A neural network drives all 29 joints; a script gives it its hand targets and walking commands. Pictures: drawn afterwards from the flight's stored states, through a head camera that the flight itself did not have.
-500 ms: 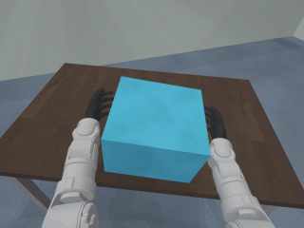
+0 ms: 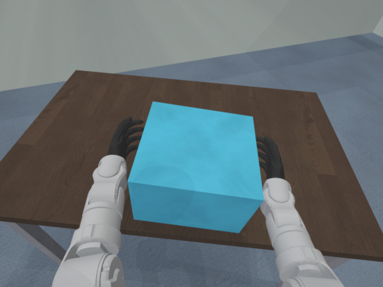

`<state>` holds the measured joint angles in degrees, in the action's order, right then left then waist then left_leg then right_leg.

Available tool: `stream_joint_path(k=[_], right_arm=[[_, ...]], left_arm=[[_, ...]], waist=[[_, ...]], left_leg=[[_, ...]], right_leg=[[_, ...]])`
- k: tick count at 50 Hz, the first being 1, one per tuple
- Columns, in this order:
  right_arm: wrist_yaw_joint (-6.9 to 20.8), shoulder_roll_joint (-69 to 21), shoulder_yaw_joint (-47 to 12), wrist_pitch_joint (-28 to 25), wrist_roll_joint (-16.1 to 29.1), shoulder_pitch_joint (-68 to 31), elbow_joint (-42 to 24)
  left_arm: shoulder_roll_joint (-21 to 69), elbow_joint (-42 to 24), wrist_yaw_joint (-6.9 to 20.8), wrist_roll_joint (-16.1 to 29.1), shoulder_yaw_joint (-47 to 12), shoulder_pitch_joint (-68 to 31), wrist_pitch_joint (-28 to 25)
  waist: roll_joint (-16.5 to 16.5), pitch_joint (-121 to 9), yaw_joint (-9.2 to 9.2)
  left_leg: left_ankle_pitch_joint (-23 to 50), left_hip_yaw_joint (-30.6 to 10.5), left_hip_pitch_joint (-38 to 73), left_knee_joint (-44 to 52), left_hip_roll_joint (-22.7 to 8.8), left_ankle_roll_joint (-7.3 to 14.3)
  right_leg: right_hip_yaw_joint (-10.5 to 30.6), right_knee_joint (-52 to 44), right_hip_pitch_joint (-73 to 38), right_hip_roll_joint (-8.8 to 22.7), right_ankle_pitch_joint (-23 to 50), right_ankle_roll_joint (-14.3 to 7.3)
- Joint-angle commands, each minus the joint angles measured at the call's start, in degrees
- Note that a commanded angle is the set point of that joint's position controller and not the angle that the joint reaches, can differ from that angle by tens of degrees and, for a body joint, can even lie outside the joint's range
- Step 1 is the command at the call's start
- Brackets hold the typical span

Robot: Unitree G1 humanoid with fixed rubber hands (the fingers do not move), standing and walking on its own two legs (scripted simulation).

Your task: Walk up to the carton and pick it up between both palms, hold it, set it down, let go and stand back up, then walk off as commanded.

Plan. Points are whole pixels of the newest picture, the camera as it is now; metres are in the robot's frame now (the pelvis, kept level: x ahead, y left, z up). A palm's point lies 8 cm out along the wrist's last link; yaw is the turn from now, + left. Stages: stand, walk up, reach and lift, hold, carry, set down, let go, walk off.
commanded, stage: set down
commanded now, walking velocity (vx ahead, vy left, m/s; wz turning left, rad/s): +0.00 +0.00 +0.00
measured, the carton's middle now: (195, 166) +0.40 +0.02 +0.03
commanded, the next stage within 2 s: none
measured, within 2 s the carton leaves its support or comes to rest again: rests again in 1.26 s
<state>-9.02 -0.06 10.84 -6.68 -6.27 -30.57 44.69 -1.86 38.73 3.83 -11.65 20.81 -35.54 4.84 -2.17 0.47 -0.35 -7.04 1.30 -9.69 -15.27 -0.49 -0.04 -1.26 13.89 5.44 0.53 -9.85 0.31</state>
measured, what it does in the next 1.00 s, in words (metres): stands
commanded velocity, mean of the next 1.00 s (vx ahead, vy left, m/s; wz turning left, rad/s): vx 0.00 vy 0.00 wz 0.00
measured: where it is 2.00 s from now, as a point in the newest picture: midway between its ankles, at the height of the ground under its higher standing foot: outside the picture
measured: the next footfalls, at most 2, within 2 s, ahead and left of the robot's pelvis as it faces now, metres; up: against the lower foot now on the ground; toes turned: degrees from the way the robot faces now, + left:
none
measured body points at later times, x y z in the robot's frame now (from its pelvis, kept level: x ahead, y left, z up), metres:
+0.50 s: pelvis +0.01 +0.00 +0.00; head +0.03 +0.01 +0.45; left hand +0.40 +0.18 +0.05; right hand +0.38 -0.16 +0.04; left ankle +0.01 +0.12 -0.75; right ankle -0.03 -0.12 -0.75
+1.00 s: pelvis +0.01 +0.00 +0.00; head +0.06 +0.02 +0.45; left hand +0.41 +0.18 +0.03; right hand +0.38 -0.16 +0.02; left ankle +0.01 +0.12 -0.75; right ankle -0.03 -0.12 -0.75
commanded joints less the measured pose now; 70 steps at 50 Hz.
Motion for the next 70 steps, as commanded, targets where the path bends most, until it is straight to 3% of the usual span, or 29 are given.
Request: stream_joint_path(k=[1,2,4,6,7,10,13,15,17,19,20,21,26,27,29,30,32,34,41,49,50,51,52,56,60,62,64,67,70], right_arm=[[8.4,-33.5,-13.0,-6.4,-4.5,-37.9,-11.6],[8.4,-32.7,-11.3,-6.5,-5.8,-37.6,-11.2],[8.8,-33.3,-9.5,-7.4,-6.5,-39.5,-10.2],[9.0,-33.8,-9.1,-8.0,-7.5,-39.8,-9.6],[9.3,-33.5,-8.4,-8.3,-8.1,-39.9,-7.6],[9.4,-33.5,-7.2,-8.5,-8.8,-39.1,-6.5],[9.5,-33.1,-5.1,-9.1,-9.8,-39.9,-5.3],[9.8,-33.3,-5.0,-9.8,-10.4,-39.1,-4.7],[9.9,-33.9,-6.0,-9.9,-10.3,-38.6,-4.1],[9.8,-34.0,-5.2,-10.6,-11.0,-38.2,-3.4],[9.7,-34.5,-6.1,-11.1,-10.8,-38.1,-4.0],[9.6,-34.7,-5.1,-11.9,-11.5,-38.0,-3.2],[9.2,-35.0,-5.5,-12.7,-12.3,-35.5,-0.4],[9.2,-34.3,-4.2,-13.6,-12.8,-37.1,-1.4],[9.4,-35.5,-5.4,-13.9,-12.3,-36.2,-0.5],[9.3,-34.6,-4.4,-14.9,-13.0,-36.8,-0.1],[9.4,-35.8,-5.7,-14.7,-12.7,-34.6,2.4],[9.3,-34.5,-4.4,-14.8,-13.4,-34.2,3.1],[9.1,-35.2,-4.2,-17.2,-14.3,-33.4,4.1],[9.4,-34.1,-2.4,-18.7,-15.0,-33.1,7.7],[9.4,-34.8,-2.9,-18.7,-15.2,-31.6,8.8],[9.1,-34.8,-1.7,-19.0,-15.9,-31.9,9.1],[9.3,-34.8,-2.1,-19.2,-15.9,-31.9,9.1],[9.5,-35.2,-2.5,-20.6,-16.2,-32.8,8.5],[9.4,-35.7,-2.1,-21.4,-16.6,-32.2,8.7],[9.4,-34.9,-0.4,-21.7,-17.1,-32.1,10.5],[9.7,-34.9,-0.7,-21.9,-17.7,-31.9,10.4],[9.7,-34.7,-0.2,-22.7,-17.6,-31.5,11.8],[9.9,-34.6,0.4,-22.6,-18.1,-30.0,13.0]], left_arm=[[29.9,2.5,8.0,-4.1,-16.8,-31.3,-3.9],[30.2,3.2,8.1,-3.4,-17.3,-31.7,-4.0],[31.1,3.6,7.9,-4.0,-17.6,-33.5,-5.2],[31.1,4.6,7.5,-3.5,-17.8,-35.6,-6.7],[31.6,4.0,7.1,-3.9,-18.2,-36.2,-7.4],[29.9,7.9,7.3,-4.5,-15.5,-35.0,-7.6],[29.7,9.1,7.2,-5.2,-14.5,-35.7,-8.5],[30.1,9.7,6.8,-4.8,-14.9,-34.4,-9.4],[28.9,10.6,6.8,-6.2,-12.9,-33.9,-9.7],[29.1,10.7,6.9,-5.6,-13.3,-34.3,-10.6],[29.3,10.8,6.7,-5.6,-13.1,-33.6,-11.1],[29.7,11.0,6.6,-5.7,-14.2,-33.6,-11.8],[28.5,13.5,7.1,-6.9,-11.5,-31.3,-12.8],[29.8,12.5,6.9,-6.0,-13.8,-33.4,-13.5],[29.2,12.7,6.4,-6.8,-12.6,-32.3,-14.2],[30.2,12.1,6.0,-6.3,-14.4,-33.3,-15.0],[29.0,13.7,5.9,-7.3,-11.9,-30.8,-15.4],[28.6,15.4,6.3,-7.5,-11.5,-30.5,-15.4],[29.7,15.5,5.5,-7.7,-12.4,-29.4,-17.9],[29.1,18.8,5.0,-8.6,-10.7,-29.0,-20.1],[29.0,18.5,5.2,-8.7,-10.9,-28.2,-20.3],[29.0,17.3,5.1,-8.5,-11.5,-29.6,-20.9],[29.5,18.2,5.1,-9.0,-10.6,-28.6,-21.1],[29.4,17.7,4.5,-8.9,-10.8,-29.0,-22.5],[29.3,19.2,4.1,-8.8,-11.4,-28.5,-23.9],[29.7,19.3,4.2,-8.5,-11.7,-28.8,-24.2],[29.4,19.1,3.7,-8.9,-10.6,-28.5,-24.7],[30.1,18.8,3.3,-8.8,-11.9,-28.0,-25.6],[28.5,20.9,3.4,-9.7,-10.1,-27.1,-25.5]], waist=[[-0.5,-25.9,-1.22],[-0.1,-27.0,-0.07],[1.3,-27.2,0.24],[1.3,-28.2,0.77],[2.6,-29.1,0.55],[0.6,-26.4,-0.44],[1.4,-24.5,-0.2],[1.2,-26.4,-0.34],[0.6,-25.4,-1.78],[0.6,-26.4,-0.67],[0.3,-26.7,-1.56],[1.0,-28.3,-0.45],[-0.6,-24.4,-0.7],[0.5,-28.4,1.29],[1.3,-28.0,-1.02],[2.3,-30.2,0.39],[0.4,-27.0,-1.61],[0.0,-24.9,-0.6],[0.7,-28.9,-0.15],[1.5,-26.3,-1.11],[1.2,-25.8,-0.96],[1.8,-27.3,0.64],[0.7,-27.1,-0.44],[1.5,-28.7,-1.53],[2.0,-30.9,-0.22],[2.2,-30.5,0.56],[2.1,-31.4,-1.05],[3.5,-31.7,-0.56],[2.0,-29.4,-1.22]], left_leg=[[15.7,4.6,7.9,-1.4,1.2,-1.0],[14.8,4.5,8.0,-0.8,0.9,-1.1],[14.3,4.7,8.8,-1.0,0.8,-1.5],[15.1,4.5,8.0,-1.7,0.9,-1.7],[16.6,4.1,8.7,-1.9,0.2,-2.0],[13.8,5.1,7.2,-1.0,0.4,-1.3],[11.6,5.0,5.9,-0.4,0.2,-1.0],[13.9,4.7,6.0,-0.8,-0.1,-1.6],[14.1,5.7,5.4,-1.1,0.5,-1.1],[13.8,5.1,4.9,-1.1,0.4,-1.1],[14.7,5.0,4.0,-1.1,0.2,-0.9],[16.4,5.0,5.0,-1.8,0.1,-1.5],[15.6,5.5,2.2,-1.9,0.6,-1.0],[16.3,4.7,2.9,-2.0,0.1,-1.6],[17.7,5.3,2.9,-2.4,0.4,-1.6],[19.0,4.6,3.5,-2.8,0.0,-2.2],[19.0,5.1,1.7,-2.7,0.3,-1.5],[17.4,4.9,1.6,-1.9,0.1,-1.1],[20.5,4.5,1.6,-3.1,-0.1,-1.7],[19.9,4.4,0.1,-3.3,-0.5,-1.8],[19.3,4.5,-0.2,-3.1,-0.3,-1.6],[19.3,4.5,-0.2,-3.5,-0.2,-2.0],[19.8,4.4,0.1,-3.7,-0.4,-1.7],[22.6,4.6,0.1,-4.8,-0.4,-2.2],[21.8,4.2,-0.8,-5.4,-0.3,-2.4],[20.0,4.1,-0.2,-5.0,-0.6,-2.4],[22.3,4.3,0.5,-5.8,-0.6,-2.5],[25.2,3.7,1.5,-6.3,-1.1,-3.3],[22.6,4.2,-0.4,-6.1,-0.7,-2.6]], right_leg=[[-2.0,1.8,-10.3,-0.8,24.8,3.6],[-2.4,1.6,-9.7,-0.8,23.4,3.3],[-3.2,1.1,-6.8,-1.3,19.4,2.8],[-3.0,1.8,-6.8,-1.3,21.6,3.0],[-3.6,1.9,-6.2,-1.6,20.6,2.6],[-3.3,1.0,-5.7,-1.4,18.4,2.8],[-3.4,1.0,-5.4,-1.4,15.4,2.6],[-3.5,1.4,-5.6,-1.6,17.5,2.4],[-3.1,1.7,-6.4,-1.3,19.6,3.0],[-2.8,1.8,-7.0,-1.1,20.4,2.8],[-2.6,2.3,-7.7,-1.1,22.4,3.0],[-3.1,2.7,-6.7,-1.2,23.9,2.8],[-2.1,3.1,-9.7,-0.7,27.1,3.5],[-3.1,3.4,-7.7,-1.2,26.5,3.2],[-2.5,3.2,-7.8,-0.9,27.3,3.2],[-3.2,3.5,-7.0,-1.1,26.9,2.9],[-2.3,3.6,-9.4,-0.7,29.5,3.0],[-2.7,3.2,-7.6,-0.7,28.0,3.0],[-2.8,3.4,-7.1,-0.7,29.8,2.7],[-2.9,3.0,-4.7,-0.8,25.6,2.2],[-2.7,2.9,-5.6,-0.6,26.4,2.6],[-3.0,3.3,-5.1,-0.5,27.4,2.6],[-2.8,3.2,-4.9,-0.6,27.4,2.7],[-2.9,3.6,-3.6,-0.8,27.0,2.4],[-2.9,3.8,-3.4,-0.8,28.0,2.4],[-3.7,3.1,-1.1,-1.0,24.2,2.1],[-3.3,3.1,-0.4,-1.2,24.1,2.1],[-3.9,2.8,1.6,-1.8,22.3,1.5],[-3.6,2.7,1.6,-1.3,22.3,1.6]])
